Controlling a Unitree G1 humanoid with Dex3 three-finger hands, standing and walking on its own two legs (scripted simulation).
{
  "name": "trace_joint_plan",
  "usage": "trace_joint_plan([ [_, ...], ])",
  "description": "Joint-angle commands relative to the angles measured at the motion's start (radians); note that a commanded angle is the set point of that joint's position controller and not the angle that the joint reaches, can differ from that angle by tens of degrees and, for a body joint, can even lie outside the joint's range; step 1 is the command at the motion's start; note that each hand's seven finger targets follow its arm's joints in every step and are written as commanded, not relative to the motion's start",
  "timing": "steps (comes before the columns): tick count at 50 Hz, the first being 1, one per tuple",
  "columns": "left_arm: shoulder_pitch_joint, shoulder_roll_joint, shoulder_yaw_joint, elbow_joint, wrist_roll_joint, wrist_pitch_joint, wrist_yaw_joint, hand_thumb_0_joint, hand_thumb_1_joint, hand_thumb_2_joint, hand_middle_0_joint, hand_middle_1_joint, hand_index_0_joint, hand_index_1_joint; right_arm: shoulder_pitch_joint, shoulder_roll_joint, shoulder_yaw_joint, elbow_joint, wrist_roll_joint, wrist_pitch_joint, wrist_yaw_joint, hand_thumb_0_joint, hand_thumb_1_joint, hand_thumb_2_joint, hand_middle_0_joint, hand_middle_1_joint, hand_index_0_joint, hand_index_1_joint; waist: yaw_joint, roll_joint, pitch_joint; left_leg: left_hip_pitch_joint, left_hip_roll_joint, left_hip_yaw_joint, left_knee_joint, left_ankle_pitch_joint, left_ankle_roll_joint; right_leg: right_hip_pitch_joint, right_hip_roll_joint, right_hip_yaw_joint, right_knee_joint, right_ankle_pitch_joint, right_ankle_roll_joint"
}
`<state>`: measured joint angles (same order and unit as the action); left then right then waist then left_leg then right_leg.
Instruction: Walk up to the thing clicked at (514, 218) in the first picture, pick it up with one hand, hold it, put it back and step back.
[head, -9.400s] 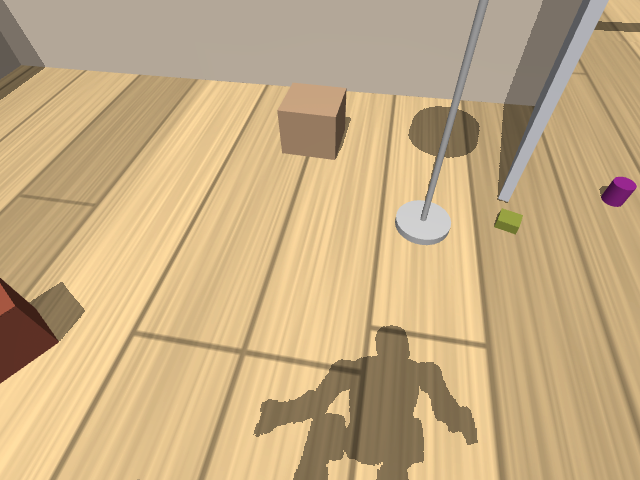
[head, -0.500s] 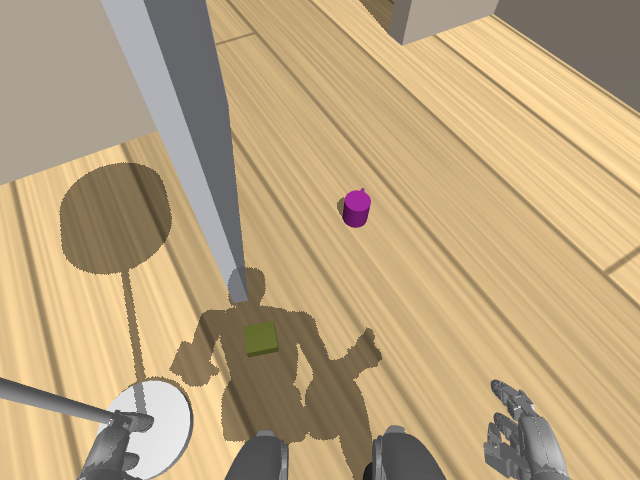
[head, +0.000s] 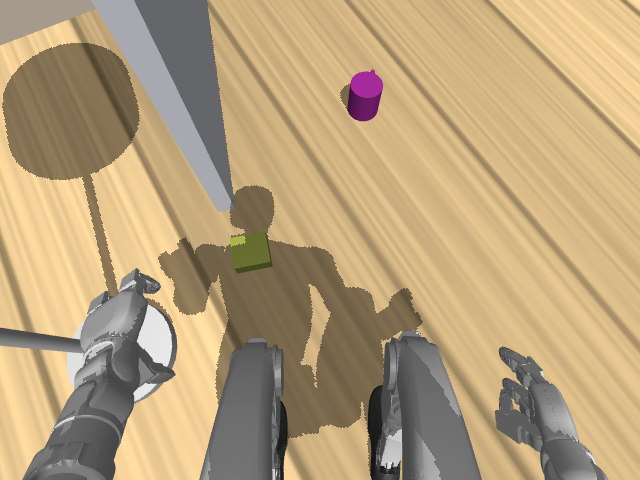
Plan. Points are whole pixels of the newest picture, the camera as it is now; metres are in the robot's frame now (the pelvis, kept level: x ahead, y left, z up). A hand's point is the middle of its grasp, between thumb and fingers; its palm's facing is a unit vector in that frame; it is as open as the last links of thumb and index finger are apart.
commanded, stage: rise first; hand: left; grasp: from above
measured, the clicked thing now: (251, 252) +0.53 +0.18 -0.51
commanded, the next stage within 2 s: none
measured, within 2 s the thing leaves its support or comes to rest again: neither
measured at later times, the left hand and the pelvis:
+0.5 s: hand (182, 280) +0.40 +0.27 -0.29, palm faces -0.42 -0.08 -0.90, open 14.1 cm; pelvis -0.04 +0.00 -0.13, yaw -2 degrees
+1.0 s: hand (205, 261) +0.46 +0.25 -0.35, palm faces -0.43 -0.08 -0.90, open 13.9 cm; pelvis -0.03 +0.01 -0.18, yaw -4 degrees
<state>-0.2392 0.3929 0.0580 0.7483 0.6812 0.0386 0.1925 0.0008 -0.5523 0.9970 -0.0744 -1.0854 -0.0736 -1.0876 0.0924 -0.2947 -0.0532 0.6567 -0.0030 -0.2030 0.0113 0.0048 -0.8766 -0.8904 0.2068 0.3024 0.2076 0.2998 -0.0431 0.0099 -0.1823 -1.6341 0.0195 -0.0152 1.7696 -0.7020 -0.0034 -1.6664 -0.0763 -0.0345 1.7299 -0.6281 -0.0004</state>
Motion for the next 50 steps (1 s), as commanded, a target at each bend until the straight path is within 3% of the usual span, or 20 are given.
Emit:
trace_joint_plan([
  [1, -0.267, 0.269, 0.074, -0.02, 0.103, -0.041, 0.069, 0.0, -0.577, 1.008, -0.067, -1.074, -0.07, -1.072, 0.113, -0.156, -0.075, -0.054, -0.007, -0.015, 0.009, 0.0, -0.906, -0.904, 0.2, 0.3, 0.2, 0.3, -0.014, 0.033, -0.569, 0.173, -0.047, 0.016, -0.112, 0.304, 0.016, 0.297, 0.046, 0.021, -0.108, 0.265, -0.03],
  [2, -0.311, 0.272, 0.06, 0.017, 0.129, -0.049, 0.079, 0.0, -0.572, 1.005, -0.068, -1.07, -0.072, -1.066, 0.12, -0.156, -0.075, -0.043, -0.012, -0.007, 0.013, 0.0, -0.908, -0.904, 0.2, 0.3, 0.2, 0.3, -0.021, 0.041, -0.575, 0.157, -0.046, 0.018, -0.094, 0.28, 0.017, 0.279, 0.046, 0.018, -0.094, 0.237, -0.029],
  [4, -0.4, 0.326, 0.076, 0.083, 0.177, -0.066, 0.1, 0.0, -0.575, 1.011, -0.074, -1.067, -0.077, -1.065, 0.128, -0.16, -0.079, -0.034, -0.017, 0.009, 0.015, 0.0, -0.91, -0.905, 0.2, 0.3, 0.2, 0.3, -0.023, 0.018, -0.605, 0.101, -0.047, 0.028, -0.051, 0.236, 0.023, 0.25, 0.048, 0.02, -0.078, 0.189, -0.026],
  [5, -0.469, 0.315, 0.054, 0.101, 0.191, -0.077, 0.108, 0.0, -0.581, 1.021, -0.073, -1.053, -0.071, -1.055, 0.13, -0.159, -0.077, -0.029, -0.022, 0.013, 0.017, 0.0, -0.907, -0.904, 0.2, 0.3, 0.2, 0.3, -0.046, 0.027, -0.596, 0.071, -0.051, 0.028, -0.035, 0.196, 0.025, 0.219, 0.047, 0.017, -0.066, 0.146, -0.026],
  [6, -0.473, 0.32, 0.052, 0.147, 0.203, -0.083, 0.116, 0.0, -0.572, 1.013, -0.077, -1.053, -0.078, -1.052, 0.128, -0.156, -0.075, -0.022, -0.028, 0.019, 0.02, 0.0, -0.909, -0.905, 0.201, 0.3, 0.2, 0.3, -0.038, 0.021, -0.59, 0.062, -0.05, 0.03, -0.028, 0.183, 0.024, 0.215, 0.047, 0.014, -0.059, 0.125, -0.025],
  [8, -0.541, 0.375, 0.072, 0.205, 0.246, -0.094, 0.137, 0.0, -0.562, 1.012, -0.086, -1.038, -0.085, -1.04, 0.136, -0.161, -0.072, -0.008, -0.035, 0.03, 0.022, 0.0, -0.907, -0.905, 0.201, 0.3, 0.2, 0.3, -0.044, 0.013, -0.594, 0.012, -0.052, 0.036, 0.012, 0.148, 0.031, 0.181, 0.048, 0.014, -0.043, 0.085, -0.022],
  [9, -0.585, 0.367, 0.06, 0.218, 0.259, -0.102, 0.142, 0.0, -0.559, 1.014, -0.087, -1.025, -0.083, -1.029, 0.141, -0.159, -0.068, -0.001, -0.039, 0.033, 0.024, 0.0, -0.905, -0.904, 0.201, 0.3, 0.201, 0.3, -0.058, 0.03, -0.591, -0.007, -0.053, 0.032, 0.018, 0.137, 0.031, 0.158, 0.048, 0.007, -0.022, 0.071, -0.023],
  [11, -0.617, 0.429, 0.085, 0.275, 0.304, -0.111, 0.159, 0.0, -0.557, 1.014, -0.088, -1.02, -0.085, -1.024, 0.145, -0.159, -0.066, 0.006, -0.046, 0.042, 0.027, 0.0, -0.905, -0.904, 0.201, 0.3, 0.201, 0.3, -0.051, 0.022, -0.605, -0.039, -0.055, 0.04, 0.055, 0.12, 0.036, 0.156, 0.05, 0.01, -0.009, 0.05, -0.02],
  [13, -0.698, 0.409, 0.056, 0.297, 0.333, -0.123, 0.171, 0.0, -0.562, 1.026, -0.083, -1.009, -0.076, -1.017, 0.157, -0.152, -0.058, 0.022, -0.056, 0.048, 0.031, 0.0, -0.902, -0.904, 0.201, 0.3, 0.201, 0.3, -0.081, 0.049, -0.595, -0.071, -0.055, 0.042, 0.085, 0.111, 0.039, 0.127, 0.049, 0.007, 0.016, 0.052, -0.02],
  [15, -0.719, 0.47, 0.087, 0.343, 0.367, -0.13, 0.19, 0.0, -0.553, 1.022, -0.09, -0.989, -0.082, -0.998, 0.159, -0.162, -0.056, 0.035, -0.062, 0.053, 0.035, 0.0, -0.9, -0.904, 0.201, 0.3, 0.201, 0.3, -0.079, 0.054, -0.59, -0.08, -0.054, 0.032, 0.1, 0.103, 0.04, 0.085, 0.049, -0.008, 0.049, 0.043, -0.022],
  [22, -0.875, 0.467, 0.059, 0.431, 0.466, -0.152, 0.244, 0.0, -0.541, 1.018, -0.091, -0.97, -0.083, -0.979, 0.196, -0.172, -0.046, 0.071, -0.093, 0.073, 0.056, 0.0, -0.895, -0.903, 0.201, 0.3, 0.201, 0.3, -0.135, 0.174, -0.579, -0.06, -0.045, 0.006, 0.147, 0.098, 0.032, -0.069, 0.047, -0.049, 0.145, 0.068, -0.031],
  [30, -1.015, 0.471, 0.062, 0.537, 0.496, -0.126, 0.291, 0.0, -0.53, 1.006, -0.103, -0.954, -0.095, -0.962, 0.239, -0.196, -0.033, 0.1, -0.111, 0.086, 0.078, 0.0, -0.895, -0.902, 0.201, 0.3, 0.2, 0.3, -0.181, 0.288, -0.572, 0.001, -0.031, -0.05, 0.16, 0.146, 0.011, -0.243, 0.037, -0.081, 0.245, 0.121, -0.041],
  [32, -1.015, 0.453, 0.059, 0.578, 0.5, -0.115, 0.3, 0.0, -0.538, 1.01, -0.096, -0.963, -0.09, -0.97, 0.251, -0.192, -0.023, 0.104, -0.118, 0.088, 0.086, 0.0, -0.896, -0.903, 0.2, 0.3, 0.2, 0.3, -0.194, 0.292, -0.557, -0.018, -0.033, -0.045, 0.178, 0.156, 0.011, -0.241, 0.033, -0.08, 0.251, 0.134, -0.038],
  [39, -1.058, 0.508, 0.085, 0.661, 0.511, -0.099, 0.312, 0.0, -0.515, 0.98, -0.106, -0.974, -0.111, -0.969, 0.283, -0.203, -0.003, 0.109, -0.132, 0.088, 0.108, 0.0, -0.899, -0.902, 0.2, 0.3, 0.2, 0.3, -0.217, 0.274, -0.558, -0.08, -0.035, -0.036, 0.233, 0.186, 0.02, -0.223, 0.033, -0.079, 0.283, 0.168, -0.035],
  [41, -1.108, 0.524, 0.092, 0.616, 0.515, -0.106, 0.309, 0.0, -0.526, 0.989, -0.1, -0.985, -0.104, -0.981, 0.295, -0.21, -0.004, 0.112, -0.135, 0.088, 0.116, 0.0, -0.9, -0.903, 0.2, 0.3, 0.2, 0.3, -0.227, 0.282, -0.569, -0.095, -0.034, -0.032, 0.246, 0.186, 0.023, -0.223, 0.035, -0.081, 0.29, 0.172, -0.035],
  [42, -1.071, 0.511, 0.081, 0.678, 0.511, -0.099, 0.305, 0.0, -0.52, 0.984, -0.106, -0.989, -0.111, -0.985, 0.283, -0.202, 0.002, 0.105, -0.132, 0.09, 0.119, 0.0, -0.901, -0.904, 0.2, 0.3, 0.2, 0.3, -0.22, 0.268, -0.568, -0.107, -0.038, -0.02, 0.259, 0.182, 0.028, -0.205, 0.04, -0.077, 0.286, 0.171, -0.035],
  [43, -1.078, 0.499, 0.079, 0.659, 0.511, -0.103, 0.301, 0.0, -0.517, 0.975, -0.098, -1.008, -0.11, -0.995, 0.3, -0.2, 0.006, 0.107, -0.138, 0.09, 0.122, 0.0, -0.903, -0.904, 0.2, 0.3, 0.2, 0.3, -0.237, 0.252, -0.572, -0.114, -0.038, -0.016, 0.276, 0.201, 0.03, -0.184, 0.039, -0.077, 0.283, 0.188, -0.031],
  [46, -1.077, 0.54, 0.099, 0.663, 0.513, -0.101, 0.302, 0.0, -0.516, 0.971, -0.098, -1.01, -0.113, -0.995, 0.31, -0.212, 0.009, 0.105, -0.138, 0.089, 0.131, 0.0, -0.903, -0.903, 0.2, 0.3, 0.2, 0.3, -0.223, 0.257, -0.572, -0.132, -0.037, -0.013, 0.288, 0.201, 0.032, -0.195, 0.039, -0.076, 0.294, 0.187, -0.03],
  [48, -1.106, 0.522, 0.085, 0.66, 0.512, -0.109, 0.3, 0.0, -0.52, 0.976, -0.102, -1.012, -0.113, -1.001, 0.316, -0.213, 0.015, 0.105, -0.142, 0.091, 0.136, 0.0, -0.903, -0.904, 0.2, 0.3, 0.2, 0.3, -0.239, 0.269, -0.583, -0.144, -0.038, -0.009, 0.299, 0.208, 0.032, -0.172, 0.044, -0.079, 0.296, 0.2, -0.031],
  [50, -1.11, 0.549, 0.102, 0.66, 0.511, -0.111, 0.302, 0.0, -0.518, 0.974, -0.098, -1.011, -0.112, -0.997, 0.336, -0.224, 0.02, 0.103, -0.143, 0.089, 0.141, 0.0, -0.902, -0.903, 0.2, 0.3, 0.2, 0.3, -0.244, 0.263, -0.58, -0.143, -0.036, -0.019, 0.303, 0.225, 0.03, -0.181, 0.041, -0.084, 0.307, 0.212, -0.029],
])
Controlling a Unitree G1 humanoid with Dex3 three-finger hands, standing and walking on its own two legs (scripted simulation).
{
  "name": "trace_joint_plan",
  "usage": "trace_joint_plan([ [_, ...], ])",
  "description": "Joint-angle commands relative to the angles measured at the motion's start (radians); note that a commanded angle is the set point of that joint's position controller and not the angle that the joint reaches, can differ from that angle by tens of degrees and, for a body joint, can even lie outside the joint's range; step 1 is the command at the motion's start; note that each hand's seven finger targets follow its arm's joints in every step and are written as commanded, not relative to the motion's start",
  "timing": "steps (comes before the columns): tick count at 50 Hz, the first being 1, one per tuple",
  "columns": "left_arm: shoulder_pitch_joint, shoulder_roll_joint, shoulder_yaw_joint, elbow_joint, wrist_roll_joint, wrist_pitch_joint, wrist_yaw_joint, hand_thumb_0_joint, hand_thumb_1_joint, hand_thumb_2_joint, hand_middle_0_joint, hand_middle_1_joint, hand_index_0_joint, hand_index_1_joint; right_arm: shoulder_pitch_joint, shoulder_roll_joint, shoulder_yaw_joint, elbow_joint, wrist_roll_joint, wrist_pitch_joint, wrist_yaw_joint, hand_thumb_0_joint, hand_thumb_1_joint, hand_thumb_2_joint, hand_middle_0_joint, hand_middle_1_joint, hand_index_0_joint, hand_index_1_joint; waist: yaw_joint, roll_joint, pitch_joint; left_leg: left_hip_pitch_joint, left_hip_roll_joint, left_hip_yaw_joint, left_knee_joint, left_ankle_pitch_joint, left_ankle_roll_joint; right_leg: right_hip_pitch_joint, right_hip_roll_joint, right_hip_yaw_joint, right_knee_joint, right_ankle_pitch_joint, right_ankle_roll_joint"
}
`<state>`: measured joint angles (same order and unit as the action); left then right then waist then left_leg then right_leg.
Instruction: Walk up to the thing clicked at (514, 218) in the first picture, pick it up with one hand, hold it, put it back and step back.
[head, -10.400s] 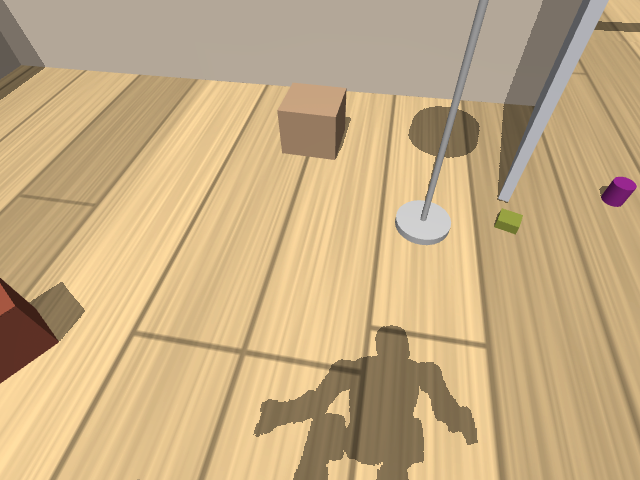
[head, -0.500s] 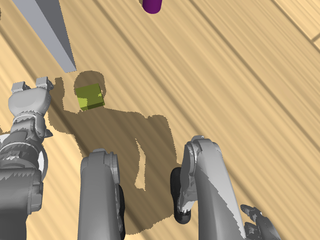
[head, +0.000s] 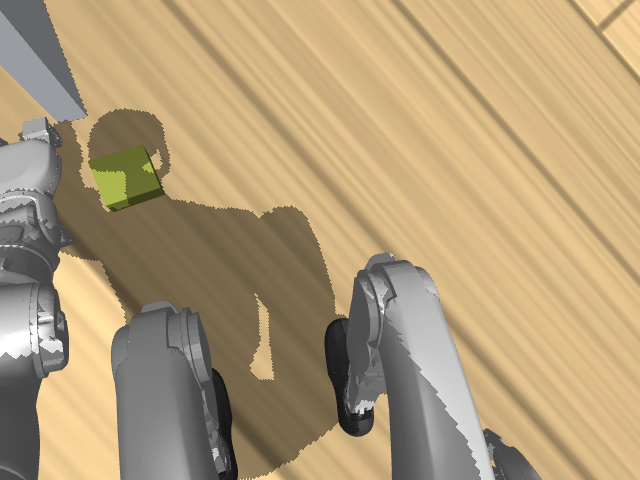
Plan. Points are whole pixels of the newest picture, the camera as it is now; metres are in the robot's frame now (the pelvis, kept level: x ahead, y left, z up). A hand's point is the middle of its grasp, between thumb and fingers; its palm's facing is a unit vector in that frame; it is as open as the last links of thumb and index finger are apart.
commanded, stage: rise first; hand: left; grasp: from above
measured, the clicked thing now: (128, 178) +0.55 +0.21 -0.33
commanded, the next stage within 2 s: none
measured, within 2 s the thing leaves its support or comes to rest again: neither
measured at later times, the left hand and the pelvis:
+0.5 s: hand (56, 191) +0.49 +0.27 -0.21, palm faces -0.41 -0.13 -0.90, open 13.8 cm; pelvis +0.00 +0.00 -0.02, yaw -2 degrees
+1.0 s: hand (64, 185) +0.50 +0.27 -0.21, palm faces -0.42 -0.12 -0.90, open 13.3 cm; pelvis +0.00 +0.00 -0.03, yaw -3 degrees
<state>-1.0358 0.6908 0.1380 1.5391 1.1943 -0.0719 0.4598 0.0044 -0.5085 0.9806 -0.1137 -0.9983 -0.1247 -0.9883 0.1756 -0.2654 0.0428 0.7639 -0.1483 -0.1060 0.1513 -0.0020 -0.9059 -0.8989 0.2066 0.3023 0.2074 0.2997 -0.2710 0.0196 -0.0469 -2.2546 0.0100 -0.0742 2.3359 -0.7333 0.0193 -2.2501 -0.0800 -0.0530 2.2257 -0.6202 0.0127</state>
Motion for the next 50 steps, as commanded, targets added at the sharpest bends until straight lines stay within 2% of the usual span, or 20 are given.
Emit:
trace_joint_plan([
  [1, -0.306, 0.242, 0.017, -0.117, -0.004, -0.002, 0.035, 0.0, -0.509, 0.963, -0.102, -1.018, -0.12, -1.0, 0.248, -0.248, -0.074, -0.001, 0.0, -0.007, 0.004, 0.0, -0.903, -0.904, 0.2, 0.3, 0.2, 0.3, -0.013, 0.259, -0.728, 0.468, -0.028, 0.049, -0.254, 0.267, 0.008, 0.427, 0.05, -0.064, -0.183, 0.216, -0.043],
  [4, -0.34, 0.283, 0.036, -0.124, -0.002, -0.006, 0.043, 0.0, -0.519, 0.97, -0.095, -1.022, -0.111, -1.005, 0.264, -0.261, -0.071, -0.001, -0.004, -0.007, 0.008, 0.0, -0.903, -0.904, 0.2, 0.3, 0.2, 0.3, -0.023, 0.242, -0.714, 0.434, -0.028, 0.053, -0.236, 0.253, 0.014, 0.429, 0.052, -0.067, -0.186, 0.212, -0.04],
  [7, -0.34, 0.257, 0.018, -0.11, -0.002, -0.007, 0.042, 0.0, -0.512, 0.966, -0.109, -1.008, -0.122, -0.995, 0.264, -0.261, -0.064, -0.001, -0.011, -0.01, 0.015, 0.0, -0.903, -0.904, 0.2, 0.3, 0.2, 0.3, -0.038, 0.245, -0.704, 0.431, -0.028, 0.054, -0.224, 0.242, 0.015, 0.43, 0.055, -0.069, -0.188, 0.208, -0.038],
  [10, -0.327, 0.297, 0.032, -0.087, 0.005, -0.001, 0.05, 0.0, -0.51, 0.962, -0.115, -0.993, -0.126, -0.982, 0.267, -0.27, -0.057, -0.003, -0.009, -0.012, 0.018, 0.0, -0.903, -0.904, 0.2, 0.3, 0.2, 0.3, -0.026, 0.254, -0.7, 0.433, -0.027, 0.051, -0.216, 0.257, 0.014, 0.428, 0.055, -0.069, -0.176, 0.219, -0.039],
  [14, -0.362, 0.286, 0.024, -0.09, -0.001, 0.004, 0.054, 0.0, -0.516, 0.968, -0.112, -0.995, -0.12, -0.987, 0.256, -0.273, -0.057, -0.005, -0.008, -0.013, 0.025, 0.0, -0.902, -0.904, 0.2, 0.3, 0.2, 0.3, -0.045, 0.285, -0.657, 0.429, -0.024, 0.041, -0.217, 0.228, 0.011, 0.374, 0.058, -0.08, -0.168, 0.195, -0.044],
  [19, -0.354, 0.294, 0.03, -0.08, 0.002, 0.017, 0.056, 0.0, -0.496, 0.951, -0.125, -0.989, -0.136, -0.978, 0.263, -0.295, -0.055, -0.007, -0.01, -0.013, 0.034, 0.0, -0.901, -0.904, 0.2, 0.3, 0.2, 0.3, -0.045, 0.305, -0.675, 0.456, -0.02, 0.023, -0.223, 0.253, 0.002, 0.355, 0.056, -0.093, -0.142, 0.215, -0.044],
  [21, -0.364, 0.27, 0.015, -0.091, 0.004, 0.018, 0.052, 0.0, -0.495, 0.948, -0.132, -0.988, -0.14, -0.98, 0.268, -0.295, -0.054, -0.008, -0.009, -0.012, 0.036, 0.0, -0.903, -0.904, 0.2, 0.3, 0.2, 0.3, -0.061, 0.336, -0.673, 0.482, -0.017, 0.012, -0.228, 0.263, -0.004, 0.333, 0.056, -0.101, -0.133, 0.222, -0.044],
  [23, -0.383, 0.301, 0.021, -0.086, 0.002, 0.02, 0.054, 0.0, -0.495, 0.947, -0.121, -1.005, -0.134, -0.992, 0.256, -0.297, -0.053, -0.011, -0.007, -0.014, 0.039, 0.0, -0.902, -0.904, 0.2, 0.3, 0.2, 0.3, -0.056, 0.327, -0.665, 0.447, -0.02, 0.022, -0.215, 0.24, 0.003, 0.341, 0.061, -0.097, -0.134, 0.208, -0.047],
  [26, -0.382, 0.296, 0.015, -0.093, -0.003, 0.022, 0.051, 0.0, -0.482, 0.933, -0.139, -0.987, -0.15, -0.975, 0.261, -0.297, -0.047, -0.01, -0.004, -0.013, 0.042, 0.0, -0.903, -0.904, 0.2, 0.3, 0.2, 0.3, -0.057, 0.327, -0.673, 0.449, -0.021, 0.026, -0.206, 0.258, 0.003, 0.354, 0.061, -0.095, -0.13, 0.223, -0.046],
  [30, -0.391, 0.333, 0.038, -0.104, 0.004, 0.022, 0.044, 0.0, -0.487, 0.942, -0.136, -0.984, -0.145, -0.975, 0.29, -0.307, -0.044, -0.012, -0.012, -0.017, 0.053, 0.0, -0.901, -0.903, 0.2, 0.3, 0.2, 0.3, -0.072, 0.319, -0.662, 0.445, -0.022, 0.03, -0.183, 0.293, 0.003, 0.372, 0.06, -0.098, -0.126, 0.255, -0.043],
  [32, -0.374, 0.306, 0.021, -0.078, -0.006, 0.023, 0.037, 0.0, -0.461, 0.917, -0.146, -0.979, -0.16, -0.965, 0.277, -0.308, -0.039, -0.018, -0.009, -0.017, 0.056, 0.0, -0.901, -0.903, 0.2, 0.3, 0.2, 0.3, -0.072, 0.312, -0.659, 0.435, -0.022, 0.028, -0.185, 0.277, 0.004, 0.365, 0.061, -0.098, -0.128, 0.237, -0.043],
  [33, -0.378, 0.299, 0.012, -0.073, -0.011, 0.02, 0.036, 0.0, -0.494, 0.966, -0.177, -0.964, -0.157, -0.986, 0.268, -0.309, -0.038, -0.022, -0.008, -0.015, 0.056, 0.0, -0.905, -0.902, 0.2, 0.3, 0.2, 0.3, -0.071, 0.317, -0.663, 0.413, -0.023, 0.031, -0.187, 0.255, 0.006, 0.376, 0.067, -0.099, -0.13, 0.224, -0.044],
  [35, -0.391, 0.336, 0.028, -0.094, -0.004, 0.014, 0.028, 0.0, -0.445, 0.913, -0.187, -0.951, -0.187, -0.952, 0.289, -0.31, -0.038, -0.021, -0.01, -0.017, 0.059, 0.0, -0.903, -0.903, 0.2, 0.3, 0.2, 0.3, -0.076, 0.307, -0.641, 0.395, -0.024, 0.035, -0.18, 0.254, 0.008, 0.388, 0.065, -0.099, -0.132, 0.221, -0.042],
  [36, -0.376, 0.328, 0.017, -0.067, -0.004, 0.015, 0.027, 0.0, -0.444, 0.91, -0.183, -0.961, -0.186, -0.958, 0.275, -0.31, -0.035, -0.022, -0.008, -0.014, 0.06, 0.0, -0.903, -0.903, 0.2, 0.3, 0.2, 0.3, -0.065, 0.303, -0.656, 0.379, -0.026, 0.036, -0.185, 0.232, 0.009, 0.392, 0.07, -0.099, -0.131, 0.201, -0.044],
  [37, -0.375, 0.33, 0.015, -0.071, -0.001, 0.011, 0.024, 0.0, -0.442, 0.911, -0.191, -0.951, -0.19, -0.952, 0.271, -0.308, -0.035, -0.026, -0.009, -0.014, 0.061, 0.0, -0.903, -0.903, 0.2, 0.3, 0.2, 0.3, -0.074, 0.298, -0.643, 0.377, -0.025, 0.037, -0.182, 0.219, 0.011, 0.383, 0.07, -0.099, -0.135, 0.19, -0.043],
  [41, -0.398, 0.33, 0.012, -0.103, 0.008, 0.001, 0.019, 0.0, -0.415, 0.892, -0.197, -0.94, -0.202, -0.935, 0.285, -0.321, -0.031, -0.027, -0.009, -0.011, 0.061, 0.0, -0.9, -0.902, 0.2, 0.3, 0.2, 0.3, -0.082, 0.325, -0.679, 0.428, -0.021, 0.022, -0.181, 0.269, 0.003, 0.378, 0.07, -0.109, -0.124, 0.231, -0.043],
  [44, -0.39, 0.319, 0.001, -0.052, 0.013, -0.001, 0.027, 0.0, -0.403, 0.878, -0.218, -0.92, -0.219, -0.919, 0.278, -0.319, -0.024, -0.026, -0.007, -0.008, 0.061, 0.0, -0.902, -0.902, 0.2, 0.3, 0.2, 0.3, -0.088, 0.327, -0.636, 0.393, -0.022, 0.022, -0.181, 0.243, 0.003, 0.366, 0.072, -0.111, -0.121, 0.214, -0.045],
  [46, -0.413, 0.363, 0.02, -0.071, 0.025, -0.005, 0.028, 0.0, -0.39, 0.871, -0.239, -0.894, -0.236, -0.898, 0.29, -0.325, -0.021, -0.028, -0.012, -0.01, 0.059, 0.0, -0.901, -0.902, 0.2, 0.3, 0.2, 0.3, -0.095, 0.305, -0.613, 0.368, -0.024, 0.029, -0.168, 0.225, 0.01, 0.36, 0.073, -0.11, -0.128, 0.198, -0.042],
  [49, -0.422, 0.332, -0.004, -0.037, 0.025, -0.01, 0.03, 0.0, -0.366, 0.849, -0.251, -0.889, -0.252, -0.888, 0.27, -0.325, -0.014, -0.035, -0.014, -0.016, 0.06, 0.0, -0.901, -0.902, 0.2, 0.3, 0.2, 0.3, -0.111, 0.301, -0.578, 0.358, -0.024, 0.026, -0.166, 0.187, 0.011, 0.334, 0.072, -0.112, -0.131, 0.169, -0.042],
  [50, -0.437, 0.352, 0.003, -0.064, 0.026, -0.012, 0.033, 0.0, -0.366, 0.849, -0.252, -0.88, -0.253, -0.881, 0.277, -0.328, -0.011, -0.034, -0.013, -0.017, 0.059, 0.0, -0.9, -0.902, 0.2, 0.3, 0.2, 0.3, -0.101, 0.312, -0.588, 0.368, -0.024, 0.022, -0.177, 0.188, 0.009, 0.336, 0.071, -0.113, -0.13, 0.168, -0.043],
])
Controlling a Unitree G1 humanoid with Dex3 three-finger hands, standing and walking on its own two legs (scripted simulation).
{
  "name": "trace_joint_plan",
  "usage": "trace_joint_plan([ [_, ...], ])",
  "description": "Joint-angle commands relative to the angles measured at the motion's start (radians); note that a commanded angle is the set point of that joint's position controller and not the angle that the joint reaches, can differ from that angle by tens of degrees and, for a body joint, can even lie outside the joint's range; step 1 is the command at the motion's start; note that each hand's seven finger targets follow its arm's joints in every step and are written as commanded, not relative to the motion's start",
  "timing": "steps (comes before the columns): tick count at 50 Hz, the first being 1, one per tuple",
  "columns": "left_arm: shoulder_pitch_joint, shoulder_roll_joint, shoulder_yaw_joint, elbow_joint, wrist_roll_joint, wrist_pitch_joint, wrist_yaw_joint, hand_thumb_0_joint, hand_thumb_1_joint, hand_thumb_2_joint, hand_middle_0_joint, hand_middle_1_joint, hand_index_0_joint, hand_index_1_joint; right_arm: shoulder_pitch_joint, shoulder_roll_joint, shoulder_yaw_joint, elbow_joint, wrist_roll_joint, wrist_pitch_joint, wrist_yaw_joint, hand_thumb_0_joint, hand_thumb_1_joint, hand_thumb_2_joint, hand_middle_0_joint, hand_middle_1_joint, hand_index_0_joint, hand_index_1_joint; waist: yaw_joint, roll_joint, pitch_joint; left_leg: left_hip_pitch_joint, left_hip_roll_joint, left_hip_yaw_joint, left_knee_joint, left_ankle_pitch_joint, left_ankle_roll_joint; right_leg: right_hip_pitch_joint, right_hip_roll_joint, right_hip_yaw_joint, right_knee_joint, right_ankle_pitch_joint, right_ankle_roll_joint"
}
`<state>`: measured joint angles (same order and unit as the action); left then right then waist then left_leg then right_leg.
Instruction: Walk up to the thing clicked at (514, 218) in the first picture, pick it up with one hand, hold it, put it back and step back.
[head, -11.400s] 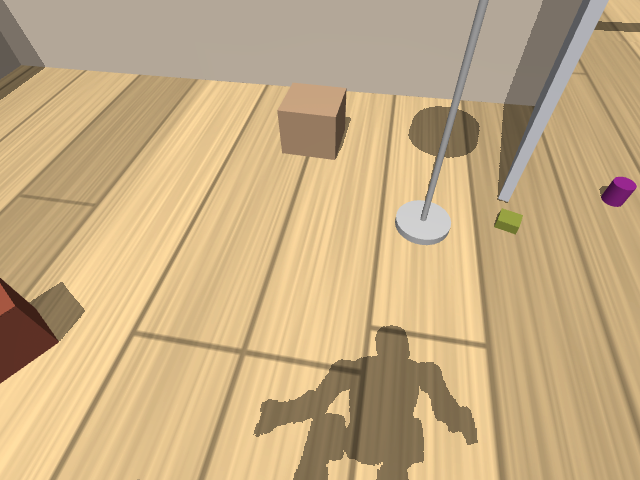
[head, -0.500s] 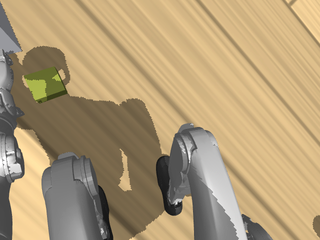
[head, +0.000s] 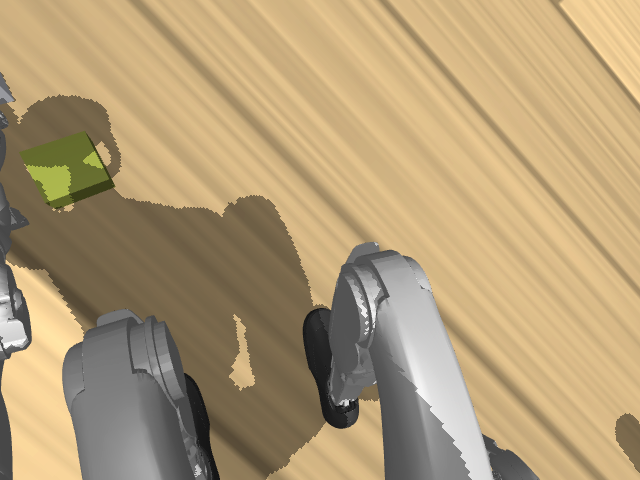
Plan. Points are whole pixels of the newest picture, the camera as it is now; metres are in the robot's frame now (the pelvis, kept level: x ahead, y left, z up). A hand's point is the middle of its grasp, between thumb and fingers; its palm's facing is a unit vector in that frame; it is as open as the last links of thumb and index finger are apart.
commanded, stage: rise first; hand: left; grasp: from above
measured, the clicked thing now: (70, 170) +0.54 +0.24 -0.31
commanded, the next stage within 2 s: approach in 1.16 s
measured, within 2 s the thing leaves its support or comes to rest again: neither
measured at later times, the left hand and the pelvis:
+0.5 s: hand out of the picture +0.49 +0.29 -0.19, palm faces -0.40 -0.14 -0.90, open 12.3 cm; pelvis +0.00 +0.00 -0.01, yaw -1 degrees
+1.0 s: hand out of the picture +0.49 +0.29 -0.19, palm faces -0.40 -0.14 -0.91, open 11.6 cm; pelvis +0.00 +0.00 +0.00, yaw +0 degrees
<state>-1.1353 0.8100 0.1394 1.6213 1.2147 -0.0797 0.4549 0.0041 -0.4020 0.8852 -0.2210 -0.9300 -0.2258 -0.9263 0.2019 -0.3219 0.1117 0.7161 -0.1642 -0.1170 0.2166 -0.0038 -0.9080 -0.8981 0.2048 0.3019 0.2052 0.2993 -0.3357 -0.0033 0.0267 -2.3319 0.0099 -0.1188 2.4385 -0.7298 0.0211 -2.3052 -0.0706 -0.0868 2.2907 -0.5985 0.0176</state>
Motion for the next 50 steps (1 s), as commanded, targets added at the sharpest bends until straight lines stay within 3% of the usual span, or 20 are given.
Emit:
trace_joint_plan([
  [1, -0.314, 0.236, 0.003, -0.117, 0.008, -0.002, 0.039, 0.0, -0.357, 0.84, -0.253, -0.887, -0.257, -0.882, 0.246, -0.273, -0.081, 0.013, 0.004, -0.007, -0.006, 0.0, -0.901, -0.901, 0.2, 0.3, 0.2, 0.3, -0.029, 0.342, -0.663, 0.448, -0.024, 0.065, -0.279, 0.188, 0.004, 0.386, 0.061, -0.08, -0.188, 0.149, -0.049],
  [5, -0.326, 0.254, 0.026, -0.136, 0.021, 0.001, 0.049, 0.0, -0.332, 0.82, -0.285, -0.839, -0.283, -0.841, 0.27, -0.284, -0.081, 0.013, -0.005, -0.011, 0.0, 0.0, -0.9, -0.901, 0.2, 0.3, 0.2, 0.3, -0.043, 0.374, -0.692, 0.497, -0.02, 0.057, -0.275, 0.257, -0.004, 0.392, 0.058, -0.088, -0.171, 0.206, -0.048],
  [6, -0.315, 0.217, 0.004, -0.107, 0.015, 0.008, 0.048, 0.0, -0.325, 0.815, -0.289, -0.835, -0.287, -0.837, 0.26, -0.277, -0.075, 0.006, -0.005, -0.013, 0.001, 0.0, -0.9, -0.901, 0.2, 0.3, 0.2, 0.3, -0.046, 0.365, -0.68, 0.483, -0.022, 0.06, -0.269, 0.248, -0.002, 0.388, 0.06, -0.087, -0.174, 0.2, -0.048],
  [11, -0.318, 0.25, 0.012, -0.121, 0.018, 0.01, 0.047, 0.0, -0.282, 0.774, -0.328, -0.803, -0.329, -0.803, 0.258, -0.281, -0.07, 0.003, -0.007, -0.017, 0.008, 0.0, -0.901, -0.901, 0.2, 0.3, 0.2, 0.3, -0.041, 0.365, -0.68, 0.467, -0.021, 0.065, -0.26, 0.241, 0.001, 0.401, 0.064, -0.086, -0.171, 0.193, -0.049],
  [12, -0.31, 0.283, 0.041, -0.121, 0.02, 0.011, 0.049, 0.0, -0.27, 0.767, -0.332, -0.797, -0.334, -0.796, 0.276, -0.289, -0.073, 0.013, -0.01, -0.015, 0.009, 0.0, -0.9, -0.901, 0.2, 0.3, 0.2, 0.3, -0.047, 0.375, -0.686, 0.477, -0.02, 0.067, -0.256, 0.268, 0.001, 0.418, 0.062, -0.086, -0.174, 0.214, -0.046],
  [14, -0.304, 0.229, 0.009, -0.12, 0.008, 0.011, 0.049, 0.0, -0.265, 0.76, -0.342, -0.792, -0.341, -0.794, 0.262, -0.28, -0.068, 0.005, -0.008, -0.015, 0.012, 0.0, -0.901, -0.901, 0.2, 0.3, 0.2, 0.3, -0.041, 0.38, -0.713, 0.487, -0.02, 0.059, -0.267, 0.268, -0.002, 0.421, 0.063, -0.091, -0.169, 0.218, -0.047],
  [20, -0.285, 0.286, 0.058, -0.154, 0.013, 0.008, 0.052, 0.0, -0.231, 0.733, -0.383, -0.737, -0.375, -0.745, 0.283, -0.291, -0.08, 0.015, -0.008, -0.015, 0.018, 0.0, -0.901, -0.901, 0.2, 0.3, 0.2, 0.3, -0.037, 0.379, -0.699, 0.471, -0.021, 0.067, -0.258, 0.265, 0.002, 0.425, 0.062, -0.088, -0.174, 0.217, -0.046],
  [24, -0.291, 0.205, 0.009, -0.17, 0.0, 0.003, 0.04, 0.0, -0.202, 0.714, -0.415, -0.69, -0.401, -0.706, 0.26, -0.285, -0.083, 0.0, -0.003, -0.025, 0.025, 0.0, -0.899, -0.9, 0.2, 0.3, 0.2, 0.3, -0.043, 0.4, -0.689, 0.508, -0.018, 0.049, -0.276, 0.237, -0.006, 0.369, 0.057, -0.095, -0.171, 0.193, -0.049],
  [25, -0.286, 0.237, 0.027, -0.165, 0.001, 0.003, 0.04, 0.0, -0.195, 0.708, -0.421, -0.686, -0.408, -0.701, 0.27, -0.294, -0.088, 0.007, -0.002, -0.026, 0.024, 0.0, -0.899, -0.9, 0.2, 0.3, 0.2, 0.3, -0.044, 0.395, -0.671, 0.504, -0.017, 0.046, -0.276, 0.233, -0.004, 0.353, 0.057, -0.095, -0.17, 0.188, -0.049],
  [29, -0.275, 0.248, 0.053, -0.167, 0.004, -0.001, 0.045, 0.0, -0.167, 0.687, -0.461, -0.636, -0.438, -0.66, 0.284, -0.286, -0.093, 0.02, -0.005, -0.017, 0.027, 0.0, -0.899, -0.901, 0.2, 0.3, 0.2, 0.3, -0.033, 0.368, -0.687, 0.455, -0.022, 0.066, -0.275, 0.218, 0.004, 0.406, 0.059, -0.087, -0.185, 0.174, -0.048],
  [31, -0.299, 0.178, -0.008, -0.18, 0.003, -0.006, 0.034, 0.0, -0.166, 0.689, -0.464, -0.636, -0.44, -0.662, 0.259, -0.276, -0.087, 0.005, -0.001, -0.024, 0.028, 0.0, -0.899, -0.9, 0.2, 0.3, 0.2, 0.3, -0.05, 0.375, -0.682, 0.473, -0.022, 0.065, -0.271, 0.223, 0.003, 0.388, 0.061, -0.089, -0.185, 0.182, -0.049],
  [33, -0.268, 0.256, 0.034, -0.133, 0.005, -0.004, 0.04, 0.0, -0.173, 0.694, -0.466, -0.628, -0.438, -0.658, 0.268, -0.291, -0.091, 0.018, 0.002, -0.024, 0.024, 0.0, -0.899, -0.9, 0.2, 0.3, 0.2, 0.3, -0.032, 0.349, -0.664, 0.441, -0.025, 0.066, -0.271, 0.198, 0.007, 0.386, 0.063, -0.084, -0.185, 0.157, -0.05],
  [34, -0.277, 0.254, 0.041, -0.15, 0.009, -0.006, 0.044, 0.0, -0.169, 0.689, -0.473, -0.614, -0.443, -0.646, 0.276, -0.29, -0.095, 0.019, 0.001, -0.021, 0.023, 0.0, -0.898, -0.9, 0.2, 0.3, 0.2, 0.3, -0.026, 0.348, -0.683, 0.447, -0.026, 0.068, -0.275, 0.198, 0.006, 0.39, 0.061, -0.083, -0.187, 0.157, -0.049],
  [36, -0.295, 0.183, -0.003, -0.127, 0.008, -0.01, 0.047, 0.0, -0.151, 0.68, -0.492, -0.59, -0.457, -0.626, 0.259, -0.277, -0.087, 0.016, -0.002, -0.021, 0.024, 0.0, -0.898, -0.9, 0.2, 0.3, 0.2, 0.3, -0.046, 0.34, -0.668, 0.434, -0.026, 0.064, -0.276, 0.186, 0.006, 0.38, 0.061, -0.087, -0.19, 0.151, -0.049],
  [39, -0.284, 0.247, 0.041, -0.112, 0.017, -0.01, 0.053, 0.0, -0.152, 0.684, -0.49, -0.589, -0.455, -0.626, 0.268, -0.295, -0.093, 0.018, -0.001, -0.027, 0.021, 0.0, -0.897, -0.899, 0.2, 0.3, 0.2, 0.3, -0.033, 0.34, -0.648, 0.454, -0.026, 0.056, -0.286, 0.186, 0.004, 0.352, 0.057, -0.088, -0.184, 0.147, -0.049],
  [43, -0.292, 0.203, 0.023, -0.101, 0.018, -0.011, 0.062, 0.0, -0.126, 0.659, -0.519, -0.571, -0.483, -0.61, 0.263, -0.283, -0.091, 0.026, -0.007, -0.025, 0.02, 0.0, -0.898, -0.901, 0.2, 0.3, 0.2, 0.3, -0.046, 0.342, -0.678, 0.46, -0.027, 0.067, -0.27, 0.213, 0.004, 0.382, 0.063, -0.086, -0.186, 0.173, -0.05],
  [45, -0.307, 0.225, 0.022, -0.109, 0.018, -0.012, 0.064, 0.0, -0.127, 0.657, -0.516, -0.574, -0.482, -0.611, 0.257, -0.281, -0.091, 0.022, -0.007, -0.031, 0.02, 0.0, -0.899, -0.901, 0.2, 0.3, 0.2, 0.3, -0.039, 0.353, -0.665, 0.444, -0.028, 0.077, -0.265, 0.196, 0.006, 0.384, 0.06, -0.079, -0.19, 0.158, -0.05],
  [47, -0.297, 0.267, 0.053, -0.12, 0.025, -0.009, 0.067, 0.0, -0.135, 0.667, -0.522, -0.556, -0.48, -0.6, 0.272, -0.285, -0.095, 0.031, -0.011, -0.031, 0.019, 0.0, -0.898, -0.901, 0.2, 0.3, 0.2, 0.3, -0.029, 0.335, -0.69, 0.436, -0.029, 0.081, -0.26, 0.205, 0.01, 0.408, 0.059, -0.076, -0.192, 0.165, -0.046],
  [49, -0.3, 0.232, 0.041, -0.129, 0.02, -0.008, 0.065, 0.0, -0.117, 0.65, -0.534, -0.546, -0.493, -0.588, 0.277, -0.282, -0.096, 0.033, -0.013, -0.029, 0.02, 0.0, -0.898, -0.9, 0.2, 0.3, 0.2, 0.3, -0.036, 0.346, -0.707, 0.447, -0.027, 0.084, -0.258, 0.235, 0.008, 0.427, 0.06, -0.076, -0.193, 0.193, -0.045],
  [50, -0.305, 0.139, -0.031, -0.111, 0.008, -0.006, 0.053, 0.0, -0.114, 0.647, -0.531, -0.553, -0.494, -0.592, 0.255, -0.265, -0.086, 0.018, -0.01, -0.038, 0.025, 0.0, -0.898, -0.901, 0.2, 0.3, 0.2, 0.3, -0.046, 0.35, -0.683, 0.462, -0.029, 0.08, -0.263, 0.221, 0.004, 0.383, 0.06, -0.079, -0.188, 0.179, -0.049],
])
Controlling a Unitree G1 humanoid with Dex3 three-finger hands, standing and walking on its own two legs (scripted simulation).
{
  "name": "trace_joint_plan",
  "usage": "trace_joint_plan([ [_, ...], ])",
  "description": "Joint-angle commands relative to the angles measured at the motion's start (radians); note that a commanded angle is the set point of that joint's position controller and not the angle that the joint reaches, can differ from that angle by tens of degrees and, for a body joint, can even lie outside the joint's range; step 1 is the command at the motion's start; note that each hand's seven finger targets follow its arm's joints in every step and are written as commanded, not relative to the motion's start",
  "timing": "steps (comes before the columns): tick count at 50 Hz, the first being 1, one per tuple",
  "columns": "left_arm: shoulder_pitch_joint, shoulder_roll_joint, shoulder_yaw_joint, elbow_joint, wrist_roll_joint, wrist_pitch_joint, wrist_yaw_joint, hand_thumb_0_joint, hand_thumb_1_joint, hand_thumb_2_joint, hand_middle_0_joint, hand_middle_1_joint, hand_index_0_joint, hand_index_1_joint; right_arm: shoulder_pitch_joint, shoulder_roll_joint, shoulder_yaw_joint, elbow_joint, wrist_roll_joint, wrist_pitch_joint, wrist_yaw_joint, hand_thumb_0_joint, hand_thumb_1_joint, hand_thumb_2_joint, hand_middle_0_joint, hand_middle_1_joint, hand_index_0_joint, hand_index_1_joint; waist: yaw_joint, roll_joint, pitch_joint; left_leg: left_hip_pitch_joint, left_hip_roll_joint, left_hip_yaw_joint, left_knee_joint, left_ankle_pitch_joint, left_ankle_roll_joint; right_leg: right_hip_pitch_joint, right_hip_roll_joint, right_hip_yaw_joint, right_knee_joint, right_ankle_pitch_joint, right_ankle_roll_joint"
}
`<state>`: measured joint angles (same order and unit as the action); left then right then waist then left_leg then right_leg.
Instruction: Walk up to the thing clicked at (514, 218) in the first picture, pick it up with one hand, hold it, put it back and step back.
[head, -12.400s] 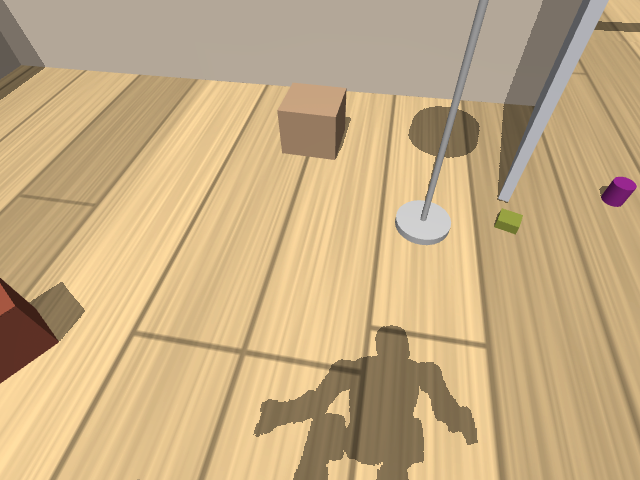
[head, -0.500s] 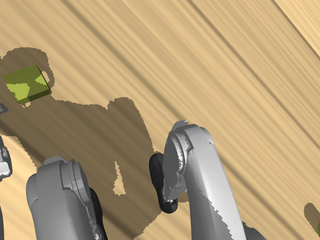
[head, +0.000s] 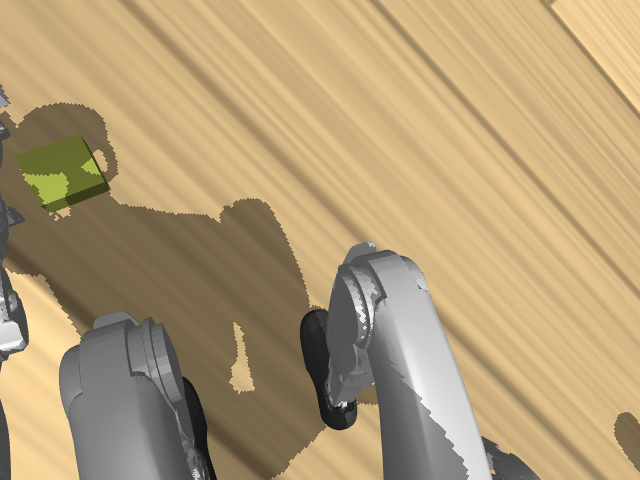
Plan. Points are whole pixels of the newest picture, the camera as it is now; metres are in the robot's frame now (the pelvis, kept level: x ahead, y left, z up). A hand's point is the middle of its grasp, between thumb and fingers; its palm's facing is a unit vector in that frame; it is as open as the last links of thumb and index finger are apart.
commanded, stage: rise first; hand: left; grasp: from above
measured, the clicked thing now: (65, 173) +0.54 +0.24 -0.30
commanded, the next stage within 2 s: approach in 0.16 s
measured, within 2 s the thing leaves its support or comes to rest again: neither
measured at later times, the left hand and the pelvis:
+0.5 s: hand (11, 157) +0.52 +0.26 -0.17, palm faces -0.38 -0.13 -0.92, open 11.8 cm; pelvis +0.00 +0.00 +0.00, yaw +0 degrees
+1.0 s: hand (23, 169) +0.51 +0.25 -0.19, palm faces -0.41 -0.14 -0.90, open 13.2 cm; pelvis +0.00 +0.00 +0.00, yaw +0 degrees
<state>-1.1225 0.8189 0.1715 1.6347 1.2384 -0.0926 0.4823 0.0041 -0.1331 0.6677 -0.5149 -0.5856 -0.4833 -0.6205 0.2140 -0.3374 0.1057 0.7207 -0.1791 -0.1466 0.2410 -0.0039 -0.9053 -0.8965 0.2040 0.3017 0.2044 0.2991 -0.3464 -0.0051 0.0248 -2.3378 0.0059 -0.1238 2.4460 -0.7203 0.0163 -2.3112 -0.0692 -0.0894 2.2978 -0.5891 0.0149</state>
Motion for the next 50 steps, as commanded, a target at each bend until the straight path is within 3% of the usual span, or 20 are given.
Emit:
trace_joint_plan([
  [1, -0.336, 0.173, -0.046, -0.149, -0.02, 0.005, 0.03, 0.0, -0.11, 0.644, -0.521, -0.576, -0.49, -0.608, 0.234, -0.26, -0.084, 0.018, 0.007, -0.009, -0.001, 0.0, -0.897, -0.9, 0.2, 0.3, 0.2, 0.3, -0.031, 0.352, -0.698, 0.457, -0.022, 0.082, -0.272, 0.192, 0.013, 0.399, 0.063, -0.079, -0.204, 0.153, -0.046],
  [3, -0.306, 0.24, -0.001, -0.137, -0.01, 0.01, 0.035, 0.0, -0.113, 0.648, -0.532, -0.546, -0.494, -0.586, 0.261, -0.28, -0.089, 0.017, 0.009, -0.008, -0.004, 0.0, -0.896, -0.899, 0.2, 0.3, 0.2, 0.3, -0.018, 0.348, -0.688, 0.46, -0.024, 0.074, -0.283, 0.207, 0.009, 0.392, 0.055, -0.079, -0.191, 0.161, -0.045],
  [6, -0.308, 0.21, 0.002, -0.158, -0.008, 0.013, 0.035, 0.0, -0.111, 0.65, -0.542, -0.538, -0.499, -0.582, 0.263, -0.266, -0.094, 0.029, 0.003, -0.001, -0.001, 0.0, -0.897, -0.9, 0.2, 0.3, 0.2, 0.3, -0.017, 0.377, -0.727, 0.499, -0.021, 0.078, -0.278, 0.237, 0.004, 0.411, 0.058, -0.08, -0.188, 0.184, -0.049],
  [7, -0.334, 0.157, -0.036, -0.173, -0.018, 0.011, 0.031, 0.0, -0.113, 0.651, -0.544, -0.54, -0.5, -0.586, 0.252, -0.261, -0.09, 0.016, 0.009, -0.005, 0.002, 0.0, -0.898, -0.901, 0.2, 0.3, 0.2, 0.3, -0.029, 0.38, -0.722, 0.51, -0.021, 0.074, -0.277, 0.249, 0.002, 0.391, 0.056, -0.081, -0.183, 0.199, -0.049],
  [9, -0.318, 0.169, -0.031, -0.138, -0.019, 0.014, 0.032, 0.0, -0.113, 0.65, -0.533, -0.55, -0.494, -0.591, 0.253, -0.271, -0.09, 0.015, 0.006, -0.01, 0.004, 0.0, -0.897, -0.899, 0.2, 0.3, 0.2, 0.3, -0.041, 0.36, -0.692, 0.493, -0.022, 0.067, -0.275, 0.232, 0.005, 0.374, 0.055, -0.087, -0.184, 0.19, -0.045],
  [11, -0.298, 0.253, 0.024, -0.146, -0.005, 0.015, 0.039, 0.0, -0.115, 0.653, -0.546, -0.528, -0.5, -0.577, 0.277, -0.279, -0.096, 0.035, 0.007, -0.002, 0.001, 0.0, -0.897, -0.9, 0.2, 0.3, 0.2, 0.3, -0.013, 0.374, -0.715, 0.485, -0.024, 0.075, -0.279, 0.246, 0.005, 0.403, 0.057, -0.08, -0.179, 0.192, -0.048],
  [13, -0.302, 0.218, 0.017, -0.164, -0.005, 0.014, 0.037, 0.0, -0.141, 0.696, -0.566, -0.507, -0.493, -0.584, 0.272, -0.269, -0.098, 0.029, 0.007, 0.001, 0.005, 0.0, -0.898, -0.898, 0.2, 0.3, 0.2, 0.3, -0.013, 0.383, -0.717, 0.506, -0.022, 0.074, -0.286, 0.246, 0.002, 0.388, 0.054, -0.08, -0.178, 0.188, -0.05],
  [15, -0.367, 0.126, -0.044, -0.169, -0.016, 0.013, 0.035, 0.0, -0.158, 0.676, -0.473, -0.594, -0.443, -0.626, 0.251, -0.258, -0.092, 0.016, 0.009, -0.001, 0.006, 0.0, -0.89, -0.891, 0.2, 0.3, 0.2, 0.3, -0.046, 0.379, -0.708, 0.488, -0.023, 0.076, -0.282, 0.226, 0.005, 0.378, 0.058, -0.081, -0.188, 0.181, -0.05],
  [17, -0.435, 0.116, -0.073, -0.162, -0.018, 0.007, 0.031, 0.0, -0.171, 0.683, -0.432, -0.656, -0.42, -0.669, 0.249, -0.26, -0.083, 0.014, 0.002, -0.013, 0.007, 0.0, -0.89, -0.89, 0.2, 0.3, 0.2, 0.3, -0.085, 0.351, -0.656, 0.468, -0.023, 0.074, -0.267, 0.182, 0.011, 0.346, 0.062, -0.084, -0.198, 0.15, -0.048],
  [18, -0.432, 0.171, -0.024, -0.136, -0.02, 0.008, 0.043, 0.0, -0.183, 0.694, -0.426, -0.656, -0.409, -0.674, 0.276, -0.276, -0.094, 0.049, 0.001, -0.01, 0.0, 0.0, -0.889, -0.89, 0.2, 0.3, 0.2, 0.3, -0.078, 0.348, -0.669, 0.45, -0.022, 0.067, -0.273, 0.168, 0.011, 0.358, 0.06, -0.085, -0.198, 0.139, -0.047],
  [23, -0.576, 0.082, -0.112, -0.118, -0.002, 0.021, 0.041, 0.0, -0.209, 0.721, -0.41, -0.68, -0.391, -0.7, 0.29, -0.264, -0.077, 0.068, -0.008, -0.007, -0.002, 0.0, -0.889, -0.891, 0.2, 0.3, 0.2, 0.3, -0.13, 0.395, -0.704, 0.505, -0.02, 0.067, -0.252, 0.211, 0.001, 0.36, 0.064, -0.091, -0.189, 0.19, -0.049],
  [27, -0.546, 0.132, -0.088, -0.047, 0.025, 0.067, 0.064, 0.0, -0.232, 0.74, -0.398, -0.685, -0.375, -0.71, 0.293, -0.274, -0.064, 0.057, -0.007, 0.005, 0.001, 0.0, -0.888, -0.891, 0.2, 0.3, 0.2, 0.3, -0.09, 0.443, -0.716, 0.506, -0.022, 0.07, -0.277, 0.252, -0.006, 0.381, 0.062, -0.087, -0.179, 0.212, -0.054],
  [29, -0.525, 0.139, -0.072, -0.012, 0.034, 0.096, 0.06, 0.0, -0.256, 0.759, -0.369, -0.72, -0.349, -0.741, 0.29, -0.287, -0.056, 0.031, -0.01, 0.008, 0.008, 0.0, -0.887, -0.89, 0.2, 0.3, 0.2, 0.3, -0.107, 0.404, -0.686, 0.489, -0.021, 0.069, -0.269, 0.263, 0.0, 0.374, 0.063, -0.088, -0.179, 0.225, -0.051],
  [36, -0.351, 0.203, -0.03, -0.014, -0.021, 0.165, 0.032, 0.0, -0.334, 0.805, -0.294, -0.811, -0.284, -0.821, 0.267, -0.281, -0.041, -0.028, 0.019, 0.033, 0.008, 0.0, -0.888, -0.889, 0.2, 0.3, 0.2, 0.3, -0.045, 0.328, -0.708, 0.375, -0.021, 0.089, -0.27, 0.256, 0.023, 0.496, 0.07, -0.062, -0.189, 0.219, -0.038],
  [43, -0.392, 0.241, 0.018, -0.21, -0.066, 0.089, -0.005, 0.0, -0.407, 0.859, -0.239, -0.863, -0.226, -0.876, 0.282, -0.264, -0.059, -0.033, 0.011, 0.022, -0.001, 0.0, -0.892, -0.89, 0.2, 0.3, 0.2, 0.3, -0.065, 0.319, -0.714, 0.374, -0.022, 0.09, -0.253, 0.213, 0.024, 0.526, 0.067, -0.057, -0.211, 0.172, -0.036],
  [46, -0.486, 0.193, -0.018, -0.291, -0.061, 0.041, -0.004, 0.0, -0.403, 0.857, -0.233, -0.867, -0.223, -0.876, 0.296, -0.257, -0.074, -0.001, 0.003, 0.013, -0.003, 0.0, -0.893, -0.891, 0.2, 0.3, 0.2, 0.3, -0.099, 0.387, -0.773, 0.452, -0.017, 0.08, -0.249, 0.187, 0.011, 0.495, 0.071, -0.07, -0.209, 0.154, -0.042],
  [47, -0.549, 0.111, -0.09, -0.346, -0.065, 0.03, -0.006, 0.0, -0.409, 0.863, -0.239, -0.854, -0.224, -0.869, 0.279, -0.243, -0.07, -0.013, 0.01, 0.007, -0.004, 0.0, -0.893, -0.891, 0.2, 0.3, 0.2, 0.3, -0.097, 0.417, -0.808, 0.486, -0.018, 0.081, -0.254, 0.186, 0.008, 0.482, 0.072, -0.07, -0.213, 0.16, -0.045],
  [48, -0.537, 0.157, -0.054, -0.28, -0.052, 0.025, 0.006, 0.0, -0.409, 0.86, -0.23, -0.864, -0.219, -0.874, 0.302, -0.256, -0.08, 0.031, 0.002, 0.004, -0.005, 0.0, -0.893, -0.891, 0.2, 0.3, 0.2, 0.3, -0.116, 0.406, -0.771, 0.469, -0.016, 0.075, -0.245, 0.163, 0.009, 0.454, 0.07, -0.08, -0.209, 0.146, -0.043],
  [49, -0.553, 0.124, -0.099, -0.3, -0.048, 0.023, 0.003, 0.0, -0.403, 0.861, -0.235, -0.852, -0.224, -0.863, 0.298, -0.249, -0.072, 0.012, 0.005, -0.001, -0.005, 0.0, -0.892, -0.89, 0.2, 0.3, 0.2, 0.3, -0.105, 0.423, -0.777, 0.485, -0.021, 0.08, -0.26, 0.175, 0.005, 0.449, 0.069, -0.078, -0.213, 0.151, -0.045],
  [50, -0.566, 0.153, -0.079, -0.295, -0.046, 0.022, 0.015, 0.0, -0.411, 0.87, -0.237, -0.838, -0.218, -0.858, 0.297, -0.254, -0.079, 0.039, 0.003, 0.001, -0.007, 0.0, -0.891, -0.891, 0.2, 0.3, 0.2, 0.3, -0.094, 0.422, -0.794, 0.478, -0.016, 0.075, -0.261, 0.153, 0.006, 0.453, 0.071, -0.08, -0.213, 0.136, -0.048],
])
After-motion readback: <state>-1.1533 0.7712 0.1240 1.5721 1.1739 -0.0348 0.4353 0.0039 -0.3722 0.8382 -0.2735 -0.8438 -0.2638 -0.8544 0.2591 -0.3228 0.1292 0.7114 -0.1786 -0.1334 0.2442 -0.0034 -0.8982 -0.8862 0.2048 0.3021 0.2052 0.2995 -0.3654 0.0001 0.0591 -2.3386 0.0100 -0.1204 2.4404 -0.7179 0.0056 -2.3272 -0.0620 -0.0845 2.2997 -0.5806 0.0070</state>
